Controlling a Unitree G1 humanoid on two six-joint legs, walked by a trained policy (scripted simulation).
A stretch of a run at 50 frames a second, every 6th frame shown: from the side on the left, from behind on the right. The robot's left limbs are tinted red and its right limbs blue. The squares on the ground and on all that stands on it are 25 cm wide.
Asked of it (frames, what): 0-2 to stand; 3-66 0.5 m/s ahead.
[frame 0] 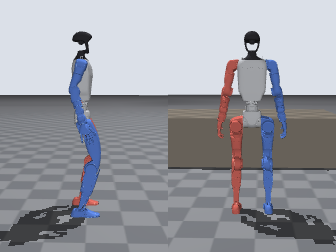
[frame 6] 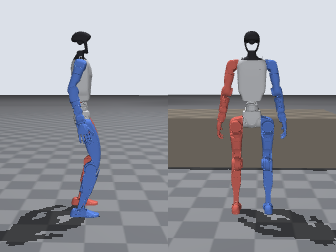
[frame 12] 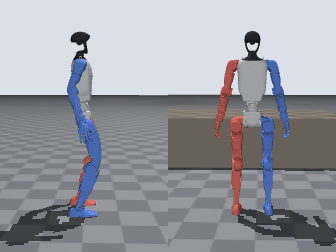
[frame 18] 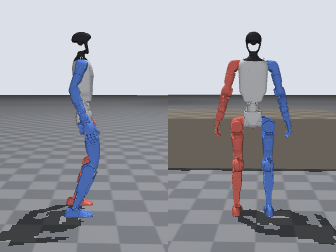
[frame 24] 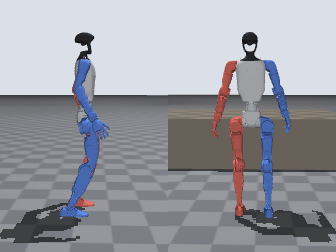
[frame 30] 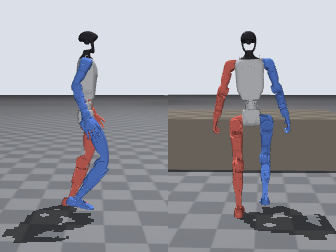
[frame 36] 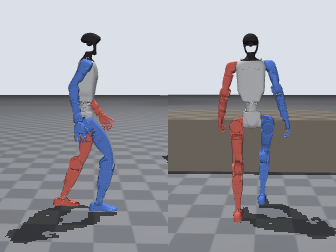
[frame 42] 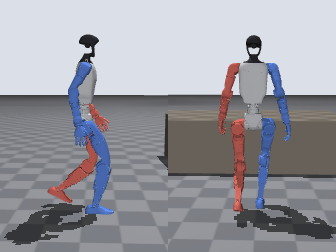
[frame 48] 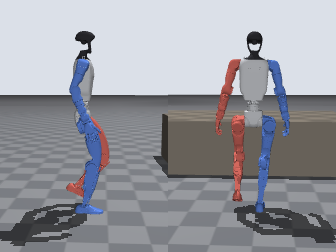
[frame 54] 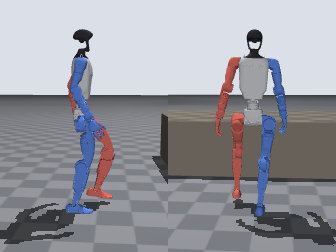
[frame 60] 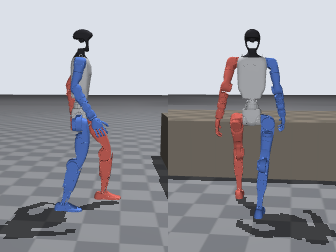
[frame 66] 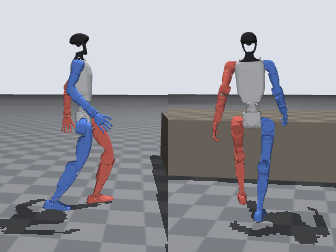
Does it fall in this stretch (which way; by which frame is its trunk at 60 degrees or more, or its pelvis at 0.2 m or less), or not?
no
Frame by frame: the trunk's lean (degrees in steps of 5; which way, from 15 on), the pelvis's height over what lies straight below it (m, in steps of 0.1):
0: 0, 0.8
6: 0, 0.8
12: 5, 0.8
18: 5, 0.8
24: 0, 0.8
30: 5, 0.8
36: 5, 0.8
42: 5, 0.8
48: 0, 0.8
54: 0, 0.8
60: 5, 0.8
66: 5, 0.7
